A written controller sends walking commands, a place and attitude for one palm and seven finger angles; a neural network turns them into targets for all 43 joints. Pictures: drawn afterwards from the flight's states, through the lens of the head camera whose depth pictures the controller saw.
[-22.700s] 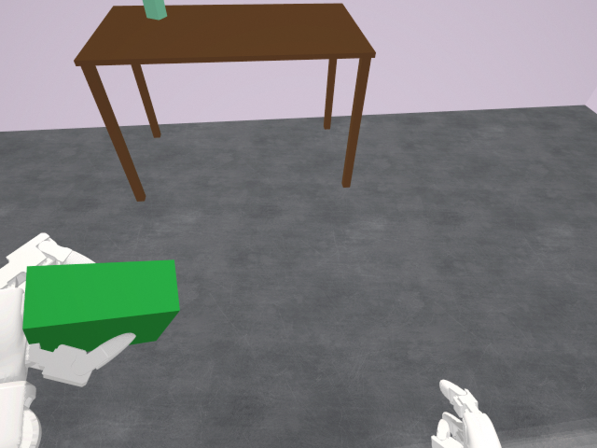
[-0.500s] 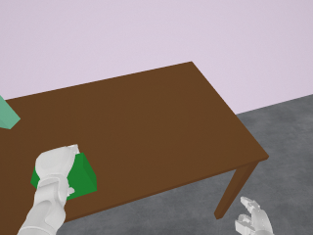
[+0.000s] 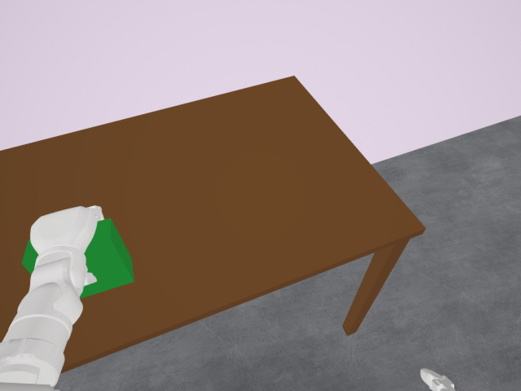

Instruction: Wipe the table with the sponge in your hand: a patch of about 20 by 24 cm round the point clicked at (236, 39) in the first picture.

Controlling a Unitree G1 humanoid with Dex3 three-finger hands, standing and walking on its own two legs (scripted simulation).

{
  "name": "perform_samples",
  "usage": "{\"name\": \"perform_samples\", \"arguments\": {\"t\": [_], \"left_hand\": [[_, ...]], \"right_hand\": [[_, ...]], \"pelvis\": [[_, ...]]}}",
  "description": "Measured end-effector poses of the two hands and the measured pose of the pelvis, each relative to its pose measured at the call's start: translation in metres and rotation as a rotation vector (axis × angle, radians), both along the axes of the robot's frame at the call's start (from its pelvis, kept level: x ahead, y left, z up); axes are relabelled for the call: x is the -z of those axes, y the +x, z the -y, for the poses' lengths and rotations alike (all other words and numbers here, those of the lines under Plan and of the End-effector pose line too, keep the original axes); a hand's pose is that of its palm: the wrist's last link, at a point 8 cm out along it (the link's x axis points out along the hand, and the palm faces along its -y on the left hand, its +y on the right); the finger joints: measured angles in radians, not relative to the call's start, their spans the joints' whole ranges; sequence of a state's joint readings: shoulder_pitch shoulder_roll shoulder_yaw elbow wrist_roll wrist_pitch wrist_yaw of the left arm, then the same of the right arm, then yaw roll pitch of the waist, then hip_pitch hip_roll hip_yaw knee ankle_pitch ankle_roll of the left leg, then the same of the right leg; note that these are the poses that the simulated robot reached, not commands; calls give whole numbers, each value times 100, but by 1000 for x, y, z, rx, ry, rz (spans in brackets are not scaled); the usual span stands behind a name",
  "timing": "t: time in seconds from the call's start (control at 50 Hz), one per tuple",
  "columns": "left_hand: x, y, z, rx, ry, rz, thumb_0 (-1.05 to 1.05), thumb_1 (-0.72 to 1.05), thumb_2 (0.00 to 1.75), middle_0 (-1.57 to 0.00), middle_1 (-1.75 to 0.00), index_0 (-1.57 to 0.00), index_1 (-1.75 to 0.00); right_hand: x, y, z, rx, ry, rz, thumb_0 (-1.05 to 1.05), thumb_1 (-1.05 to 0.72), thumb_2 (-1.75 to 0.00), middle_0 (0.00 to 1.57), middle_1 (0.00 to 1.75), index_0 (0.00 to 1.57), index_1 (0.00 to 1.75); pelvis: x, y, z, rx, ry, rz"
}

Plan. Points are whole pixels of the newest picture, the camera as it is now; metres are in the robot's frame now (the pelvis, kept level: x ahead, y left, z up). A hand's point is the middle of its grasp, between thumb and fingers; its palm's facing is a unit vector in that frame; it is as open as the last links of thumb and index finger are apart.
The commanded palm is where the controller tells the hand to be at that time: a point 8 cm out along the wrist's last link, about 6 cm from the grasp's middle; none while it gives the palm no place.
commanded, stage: wipe forward along the first lane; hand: left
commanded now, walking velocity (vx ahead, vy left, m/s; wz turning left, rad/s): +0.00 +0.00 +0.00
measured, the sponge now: (89, 268) +0.30 +0.34 -0.02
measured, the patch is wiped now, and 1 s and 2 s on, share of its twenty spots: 0.15 0.25 0.25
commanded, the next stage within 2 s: slide across to the middle lane in 0.84 s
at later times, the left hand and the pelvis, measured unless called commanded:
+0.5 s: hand (82, 223) +0.37 +0.36 +0.02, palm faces -0.15 +0.01 -0.99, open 9.7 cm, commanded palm +0.36 +0.36 +0.05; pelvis +0.00 +0.01 -0.01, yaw +0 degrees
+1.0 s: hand (80, 201) +0.42 +0.39 +0.02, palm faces -0.15 +0.02 -0.99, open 9.7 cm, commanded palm +0.41 +0.36 +0.06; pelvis +0.01 +0.04 -0.01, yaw -1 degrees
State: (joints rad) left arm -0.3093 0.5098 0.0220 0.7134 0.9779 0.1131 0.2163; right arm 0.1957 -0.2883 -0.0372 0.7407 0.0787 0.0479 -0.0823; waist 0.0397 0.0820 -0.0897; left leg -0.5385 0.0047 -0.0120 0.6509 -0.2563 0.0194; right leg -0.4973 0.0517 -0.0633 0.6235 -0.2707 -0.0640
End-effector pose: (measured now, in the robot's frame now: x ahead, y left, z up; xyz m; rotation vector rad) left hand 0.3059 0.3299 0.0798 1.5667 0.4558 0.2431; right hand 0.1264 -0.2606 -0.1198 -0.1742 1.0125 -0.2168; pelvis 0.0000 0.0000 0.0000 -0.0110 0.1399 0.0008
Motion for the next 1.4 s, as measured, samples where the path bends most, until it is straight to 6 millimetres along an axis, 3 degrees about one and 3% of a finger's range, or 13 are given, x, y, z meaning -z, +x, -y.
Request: {"name": "perform_samples", "arguments": {"t": [0.16, 0.48, 1.0, 1.16, 1.4], "left_hand": [[1, 12, -7, -8, 2, 8, 1, -53, 111, -81, -134, -81, -135], [1, 53, -23, -6, 14, -13, 3, -54, 112, -80, -134, -81, -136], [1, 106, -50, 21, 24, -17, 2, -55, 113, -81, -134, -82, -136], [1, 106, -49, 17, 23, 6, 2, -54, 113, -80, -135, -81, -137], [-3, 114, -37, 29, 12, 15, 1, -53, 113, -79, -136, -80, -139]], "right_hand": [[6, -20, 4, 27, 0, -38, 1, -90, -90, 20, 30, 20, 30], [9, -39, 0, 45, -17, -94, 1, -90, -90, 20, 30, 21, 30], [6, -57, -27, 69, -33, -201, 1, -90, -90, 20, 30, 21, 30], [6, -49, -40, 68, -12, -213, 1, -90, -90, 20, 30, 21, 30], [-1, -6, -54, 23, 4, -153, 1, -90, -90, 20, 30, 21, 30]], "pelvis": [[4, -3, 1, 4, -4, -23], [10, -2, -6, 2, -21, -77], [11, 13, -36, 8, -40, -140], [7, 20, -43, 2, -41, -124], [0, 34, -49, -13, -40, -94]]}}
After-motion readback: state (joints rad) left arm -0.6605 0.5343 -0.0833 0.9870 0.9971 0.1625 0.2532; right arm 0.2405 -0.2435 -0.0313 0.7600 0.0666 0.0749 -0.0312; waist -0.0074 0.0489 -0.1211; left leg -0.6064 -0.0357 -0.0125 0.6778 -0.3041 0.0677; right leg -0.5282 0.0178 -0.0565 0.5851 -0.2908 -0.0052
